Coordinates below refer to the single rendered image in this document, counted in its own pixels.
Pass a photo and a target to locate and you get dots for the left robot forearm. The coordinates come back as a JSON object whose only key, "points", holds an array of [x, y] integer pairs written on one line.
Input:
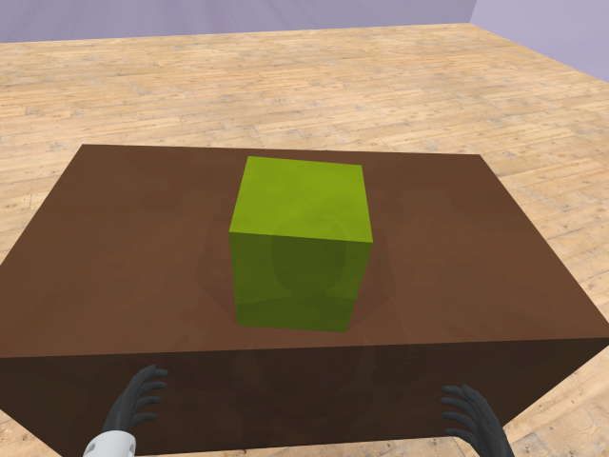
{"points": [[115, 443]]}

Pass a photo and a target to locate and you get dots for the left robot hand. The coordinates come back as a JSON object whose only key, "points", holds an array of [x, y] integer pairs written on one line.
{"points": [[121, 416]]}

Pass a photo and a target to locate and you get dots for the carton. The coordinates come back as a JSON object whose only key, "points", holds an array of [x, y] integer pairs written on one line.
{"points": [[300, 238]]}

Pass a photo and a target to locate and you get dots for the right robot hand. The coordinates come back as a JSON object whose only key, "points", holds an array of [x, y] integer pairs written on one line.
{"points": [[487, 437]]}

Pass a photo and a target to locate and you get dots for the pedestal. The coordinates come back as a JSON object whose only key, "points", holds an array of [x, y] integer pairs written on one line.
{"points": [[127, 264]]}

